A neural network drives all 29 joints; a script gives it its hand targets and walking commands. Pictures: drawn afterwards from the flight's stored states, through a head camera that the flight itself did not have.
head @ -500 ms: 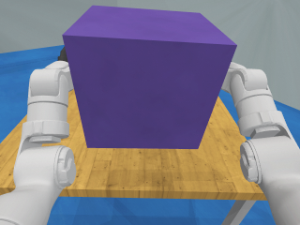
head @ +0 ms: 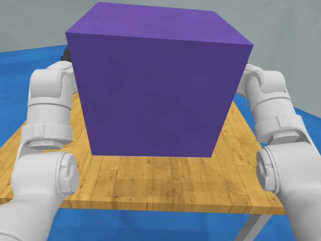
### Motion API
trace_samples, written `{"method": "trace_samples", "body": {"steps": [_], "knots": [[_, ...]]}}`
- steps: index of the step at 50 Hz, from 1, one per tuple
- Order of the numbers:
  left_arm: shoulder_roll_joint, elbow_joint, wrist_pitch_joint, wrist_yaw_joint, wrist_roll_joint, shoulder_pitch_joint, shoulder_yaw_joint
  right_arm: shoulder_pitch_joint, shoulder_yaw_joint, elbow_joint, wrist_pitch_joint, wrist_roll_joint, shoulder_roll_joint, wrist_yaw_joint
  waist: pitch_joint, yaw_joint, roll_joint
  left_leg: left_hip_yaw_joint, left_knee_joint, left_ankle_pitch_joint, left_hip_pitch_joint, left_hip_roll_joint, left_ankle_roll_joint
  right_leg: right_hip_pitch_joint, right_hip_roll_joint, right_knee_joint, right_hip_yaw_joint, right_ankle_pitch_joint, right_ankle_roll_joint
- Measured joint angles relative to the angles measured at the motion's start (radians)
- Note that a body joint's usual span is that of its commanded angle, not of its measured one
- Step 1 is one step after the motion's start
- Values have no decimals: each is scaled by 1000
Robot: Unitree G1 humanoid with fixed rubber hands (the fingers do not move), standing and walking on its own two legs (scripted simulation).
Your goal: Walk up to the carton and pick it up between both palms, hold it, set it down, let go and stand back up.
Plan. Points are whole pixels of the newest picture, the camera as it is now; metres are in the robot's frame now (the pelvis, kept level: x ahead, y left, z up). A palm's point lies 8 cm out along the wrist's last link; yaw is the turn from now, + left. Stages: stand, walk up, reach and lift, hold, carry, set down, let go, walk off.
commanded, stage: hold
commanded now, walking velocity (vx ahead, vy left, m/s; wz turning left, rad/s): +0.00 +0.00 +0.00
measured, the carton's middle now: (155, 80) +0.40 +0.01 +0.27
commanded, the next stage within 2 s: none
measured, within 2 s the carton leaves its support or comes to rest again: neither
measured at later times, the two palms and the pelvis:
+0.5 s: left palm (69, 73) +0.38 +0.20 +0.29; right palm (234, 77) +0.38 -0.17 +0.30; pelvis +0.01 +0.01 +0.00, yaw +0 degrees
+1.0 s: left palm (72, 73) +0.37 +0.20 +0.29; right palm (238, 77) +0.37 -0.18 +0.30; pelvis +0.00 +0.01 +0.00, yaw -1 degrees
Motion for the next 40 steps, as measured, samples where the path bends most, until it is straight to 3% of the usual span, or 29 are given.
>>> {"method": "trace_samples", "body": {"steps": [4, 13, 18, 40], "knots": [[5, -26, -1, 0, -8, 11, -2, 23, 10, -50, 4, 8, -2, -10, -8, -2, 0, -2, 6, -6, -2, 2, -1, 5, 3, -8, -1, 1, 0], [-7, -22, 11, -9, 18, 6, 14, -1, 3, -3, 2, 21, -2, -8, 13, -12, -5, -3, -7, -6, 27, -4, 3, 33, -3, -18, -2, -2, 4], [-16, -78, 13, -10, 14, 48, 16, 33, 33, -68, 13, 27, -12, -13, 7, -11, 5, 2, -5, -8, 17, -6, 7, 23, -5, -18, 4, 0, 8], [-32, -136, 33, 9, 20, 74, 4, 61, -14, -85, 9, 18, 0, -3, 7, -11, 4, 2, -8, 0, 12, -12, 10, 15, -11, -13, 4, 2, 11]]}}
